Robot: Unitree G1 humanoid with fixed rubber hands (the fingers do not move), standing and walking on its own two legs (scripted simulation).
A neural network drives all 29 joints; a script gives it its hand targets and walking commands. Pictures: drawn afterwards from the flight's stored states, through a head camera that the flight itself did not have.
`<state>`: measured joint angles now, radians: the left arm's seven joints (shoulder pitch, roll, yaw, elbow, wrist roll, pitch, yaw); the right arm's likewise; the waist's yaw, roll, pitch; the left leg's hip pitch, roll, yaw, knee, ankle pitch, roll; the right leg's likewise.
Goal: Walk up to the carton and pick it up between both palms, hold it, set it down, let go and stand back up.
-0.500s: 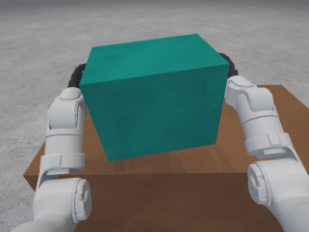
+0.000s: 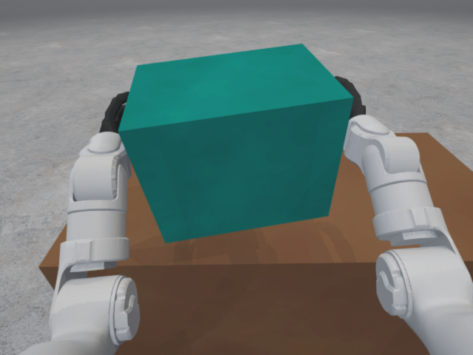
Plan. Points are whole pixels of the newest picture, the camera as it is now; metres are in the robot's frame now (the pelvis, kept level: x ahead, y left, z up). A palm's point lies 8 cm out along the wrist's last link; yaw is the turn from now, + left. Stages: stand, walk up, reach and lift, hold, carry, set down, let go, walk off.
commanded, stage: set down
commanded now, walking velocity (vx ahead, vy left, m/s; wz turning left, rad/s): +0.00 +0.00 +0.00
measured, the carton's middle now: (234, 142) +0.38 +0.02 +0.24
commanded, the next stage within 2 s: none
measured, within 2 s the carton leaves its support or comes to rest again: neither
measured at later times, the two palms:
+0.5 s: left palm (126, 157) +0.40 +0.21 +0.20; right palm (326, 152) +0.42 -0.15 +0.19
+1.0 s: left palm (136, 167) +0.39 +0.19 +0.19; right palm (337, 160) +0.41 -0.17 +0.18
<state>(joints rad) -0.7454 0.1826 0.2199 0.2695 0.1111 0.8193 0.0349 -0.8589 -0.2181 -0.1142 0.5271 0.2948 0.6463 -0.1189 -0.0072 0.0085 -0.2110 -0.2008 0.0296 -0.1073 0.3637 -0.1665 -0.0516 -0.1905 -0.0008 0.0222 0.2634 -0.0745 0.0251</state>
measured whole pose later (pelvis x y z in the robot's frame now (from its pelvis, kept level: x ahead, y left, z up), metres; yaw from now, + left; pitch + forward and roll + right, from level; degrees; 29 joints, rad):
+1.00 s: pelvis +0.02 +0.00 +0.00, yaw +0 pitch -1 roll -1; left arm -0.66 0.08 0.29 0.39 0.17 0.54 0.05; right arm -0.75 -0.16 -0.16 0.74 0.12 0.24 0.00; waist -0.01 0.01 -0.10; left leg -0.14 0.03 -0.11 0.34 -0.18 -0.05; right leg -0.14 0.00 0.02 0.26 -0.10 0.02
